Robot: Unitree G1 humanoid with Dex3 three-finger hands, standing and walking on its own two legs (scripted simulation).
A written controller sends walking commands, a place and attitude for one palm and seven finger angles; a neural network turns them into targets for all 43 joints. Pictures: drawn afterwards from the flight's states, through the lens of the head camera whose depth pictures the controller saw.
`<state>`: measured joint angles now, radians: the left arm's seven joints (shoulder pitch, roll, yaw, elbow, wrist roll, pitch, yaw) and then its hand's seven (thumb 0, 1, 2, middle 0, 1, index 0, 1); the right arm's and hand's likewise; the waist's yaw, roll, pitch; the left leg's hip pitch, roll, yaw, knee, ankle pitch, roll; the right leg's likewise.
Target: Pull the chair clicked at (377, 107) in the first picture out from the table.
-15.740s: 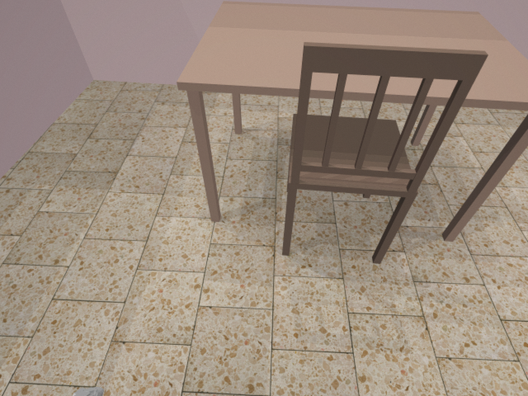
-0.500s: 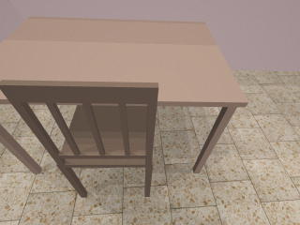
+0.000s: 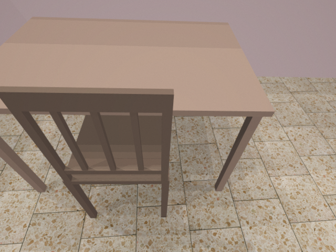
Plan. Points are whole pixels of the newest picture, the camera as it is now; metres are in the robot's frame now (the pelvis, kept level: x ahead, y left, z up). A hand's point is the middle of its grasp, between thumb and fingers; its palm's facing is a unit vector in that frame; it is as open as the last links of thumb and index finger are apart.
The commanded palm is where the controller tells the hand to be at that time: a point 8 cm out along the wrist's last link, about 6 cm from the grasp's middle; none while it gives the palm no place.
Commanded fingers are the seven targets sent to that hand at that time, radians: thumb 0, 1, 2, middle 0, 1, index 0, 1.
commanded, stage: look again from close up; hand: left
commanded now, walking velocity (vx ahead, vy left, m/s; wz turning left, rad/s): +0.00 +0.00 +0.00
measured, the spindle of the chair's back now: (105, 144) +0.44 +0.23 -0.07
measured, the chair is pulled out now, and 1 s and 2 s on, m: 0.00 0.00 0.00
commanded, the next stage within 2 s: raise the hand toward the chair's back in 0.14 s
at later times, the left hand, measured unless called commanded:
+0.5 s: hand (104, 222) +0.19 +0.16 -0.02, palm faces +0.14 -0.99 -0.01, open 7.9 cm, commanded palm +0.10 +0.21 -0.07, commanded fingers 0.00 0.57 0.76 -0.17 -0.25 -0.17 -0.25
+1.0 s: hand (109, 240) +0.16 +0.15 -0.06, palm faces +0.03 -1.00 -0.02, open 12.2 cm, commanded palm +0.12 +0.22 -0.06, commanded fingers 0.00 -0.01 0.51 -0.11 -0.16 -0.11 -0.16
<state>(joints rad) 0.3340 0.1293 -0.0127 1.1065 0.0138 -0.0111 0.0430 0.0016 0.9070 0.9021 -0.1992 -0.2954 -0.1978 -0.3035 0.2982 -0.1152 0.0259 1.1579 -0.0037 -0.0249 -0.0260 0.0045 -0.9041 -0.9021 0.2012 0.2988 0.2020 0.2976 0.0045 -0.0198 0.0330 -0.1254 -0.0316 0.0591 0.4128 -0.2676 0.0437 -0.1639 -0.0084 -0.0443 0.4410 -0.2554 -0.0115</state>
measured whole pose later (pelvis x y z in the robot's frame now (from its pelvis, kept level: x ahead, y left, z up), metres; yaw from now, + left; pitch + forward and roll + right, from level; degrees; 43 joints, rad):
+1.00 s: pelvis -0.05 -0.04 -0.10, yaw +3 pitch +15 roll -1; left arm 0.34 0.22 0.16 0.02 -0.28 -0.34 -0.30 0.01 0.21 0.61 -0.13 -0.19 -0.13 -0.20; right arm 0.19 -0.17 0.05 0.60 0.02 -0.24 -0.04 0.01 -0.90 -0.90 0.21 0.30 0.21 0.30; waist 0.02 0.03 -0.14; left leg -0.96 0.02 -0.04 1.22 -0.53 -0.02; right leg -0.94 0.01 -0.16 1.18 -0.51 -0.09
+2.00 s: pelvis -0.03 +0.00 -0.08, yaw +2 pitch +15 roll -3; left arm 0.28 0.26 0.22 0.06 -0.27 -0.34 -0.25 -0.01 -0.50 0.30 -0.06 -0.08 -0.06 -0.08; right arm 0.24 -0.25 0.02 0.56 0.02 -0.22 -0.04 0.01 -0.90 -0.90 0.21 0.30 0.21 0.30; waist -0.02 0.03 -0.14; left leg -0.86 0.00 0.00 1.11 -0.52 0.04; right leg -0.84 -0.01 -0.12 1.05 -0.48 -0.03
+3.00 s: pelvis -0.04 -0.02 -0.09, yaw +2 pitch +18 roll -2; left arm 0.11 0.27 0.27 0.24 -0.28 -0.39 -0.28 -0.01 -0.50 0.30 -0.06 -0.08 -0.06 -0.08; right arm 0.24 -0.26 0.02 0.58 0.01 -0.21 -0.03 0.01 -0.90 -0.90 0.20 0.30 0.21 0.30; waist -0.03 0.02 -0.15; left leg -0.94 0.01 0.00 1.16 -0.53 0.02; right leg -0.92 0.00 -0.12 1.11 -0.49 -0.05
